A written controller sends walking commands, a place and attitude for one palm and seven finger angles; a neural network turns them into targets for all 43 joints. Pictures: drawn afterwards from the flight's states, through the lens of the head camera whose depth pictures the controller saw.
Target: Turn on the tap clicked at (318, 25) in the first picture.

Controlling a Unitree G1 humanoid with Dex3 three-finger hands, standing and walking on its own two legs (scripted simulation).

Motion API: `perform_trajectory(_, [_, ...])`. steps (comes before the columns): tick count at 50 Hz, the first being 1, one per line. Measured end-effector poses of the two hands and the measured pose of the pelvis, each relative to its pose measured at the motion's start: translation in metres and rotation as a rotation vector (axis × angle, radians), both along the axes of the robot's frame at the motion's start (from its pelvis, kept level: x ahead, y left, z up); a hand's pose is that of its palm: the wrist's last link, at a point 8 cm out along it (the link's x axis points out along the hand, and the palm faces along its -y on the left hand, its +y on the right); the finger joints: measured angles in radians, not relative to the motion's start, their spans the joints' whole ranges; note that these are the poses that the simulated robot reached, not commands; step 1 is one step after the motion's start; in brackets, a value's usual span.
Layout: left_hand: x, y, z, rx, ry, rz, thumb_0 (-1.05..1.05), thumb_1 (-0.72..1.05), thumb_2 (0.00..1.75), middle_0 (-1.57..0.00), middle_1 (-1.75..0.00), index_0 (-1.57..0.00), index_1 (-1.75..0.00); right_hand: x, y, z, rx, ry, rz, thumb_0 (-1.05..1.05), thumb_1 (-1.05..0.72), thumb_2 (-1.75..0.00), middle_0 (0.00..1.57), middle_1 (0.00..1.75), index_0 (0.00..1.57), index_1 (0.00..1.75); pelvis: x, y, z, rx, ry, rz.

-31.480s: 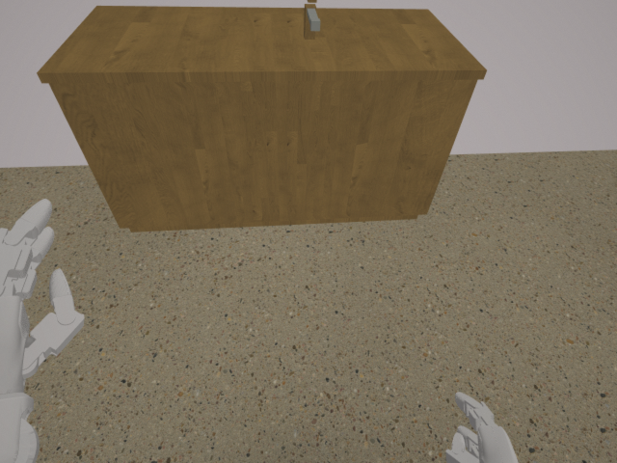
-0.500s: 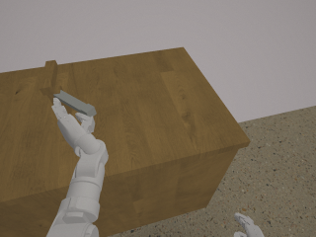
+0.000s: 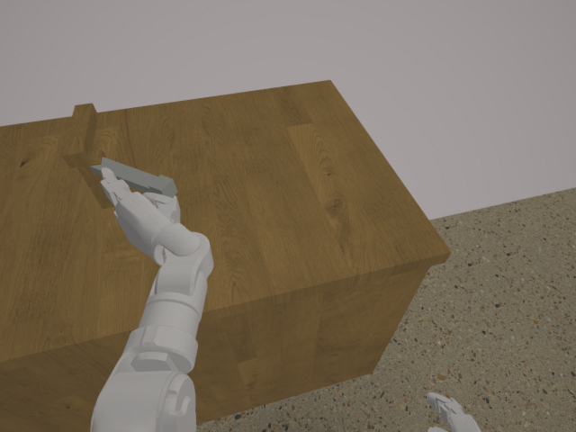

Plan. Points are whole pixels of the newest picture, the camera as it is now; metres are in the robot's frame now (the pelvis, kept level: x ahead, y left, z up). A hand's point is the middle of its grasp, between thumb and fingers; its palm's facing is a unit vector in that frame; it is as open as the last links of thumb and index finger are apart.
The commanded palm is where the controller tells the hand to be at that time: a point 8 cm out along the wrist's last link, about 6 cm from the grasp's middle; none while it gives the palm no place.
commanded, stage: push the lever round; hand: left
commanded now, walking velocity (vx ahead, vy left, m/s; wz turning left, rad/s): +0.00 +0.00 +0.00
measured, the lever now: (163, 189) +0.44 +0.21 +0.10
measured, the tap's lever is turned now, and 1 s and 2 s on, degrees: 50 75 75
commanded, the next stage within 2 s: lift the hand up off the lever in 0.46 s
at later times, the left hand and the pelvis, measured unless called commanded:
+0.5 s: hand (186, 180) +0.47 +0.18 +0.10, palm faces +0.79 -0.59 -0.13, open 7.9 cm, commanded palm +0.41 +0.20 +0.09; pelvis +0.01 +0.00 +0.00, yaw -1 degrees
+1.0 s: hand (177, 175) +0.47 +0.19 +0.11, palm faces +0.79 -0.60 -0.11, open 7.8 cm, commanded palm +0.41 +0.20 +0.11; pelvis +0.02 +0.01 +0.00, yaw -1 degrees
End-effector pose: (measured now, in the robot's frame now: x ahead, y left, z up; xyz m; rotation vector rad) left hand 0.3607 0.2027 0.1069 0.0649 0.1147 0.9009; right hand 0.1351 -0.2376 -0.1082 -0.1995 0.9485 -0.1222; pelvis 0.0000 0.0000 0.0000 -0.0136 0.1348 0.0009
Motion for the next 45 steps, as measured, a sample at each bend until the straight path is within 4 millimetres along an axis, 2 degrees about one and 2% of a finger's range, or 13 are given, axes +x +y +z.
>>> perform_trajectory(8, [0.022,-0.007,-0.001,-0.006,0.030,0.027,0.01,0.91,0.91,-0.15,-0.15,-0.15,-0.15,-0.013,-0.001,-0.009,0.008,0.039,-0.009,0.01,-0.91,-0.90,0.20,0.30,0.20,0.30,-0.001,-0.002,-0.004,0.001,0.040,-0.006])
perform_trajectory(20, [0.048,-0.007,-0.003,0.004,0.038,0.035,0.01,0.90,0.91,-0.15,-0.15,-0.14,-0.15,-0.059,-0.015,-0.018,-0.004,0.167,-0.080,0.01,-0.91,-0.90,0.20,0.30,0.20,0.30,0.007,-0.003,-0.005,0.005,0.075,-0.021])
perform_trajectory(26, [0.054,-0.006,-0.003,-0.003,0.035,0.033,0.02,0.90,0.90,-0.15,-0.15,-0.14,-0.15,-0.072,-0.020,-0.017,-0.012,0.201,-0.103,0.01,-0.91,-0.90,0.20,0.30,0.20,0.30,0.012,-0.002,-0.003,0.005,0.079,-0.025])
perform_trajectory(33, [0.058,-0.005,-0.002,-0.010,0.035,0.031,0.02,0.90,0.90,-0.15,-0.15,-0.13,-0.14,-0.069,-0.019,-0.014,-0.011,0.193,-0.105,0.01,-0.91,-0.90,0.20,0.30,0.20,0.30,0.015,-0.001,-0.002,0.003,0.077,-0.027])
perform_trajectory(45, [0.055,0.002,0.001,-0.027,0.036,0.037,0.02,0.90,0.90,-0.15,-0.15,-0.15,-0.15,-0.037,-0.007,-0.007,0.007,0.123,-0.066,0.01,-0.91,-0.90,0.20,0.30,0.20,0.30,0.020,0.003,0.001,0.001,0.064,-0.026])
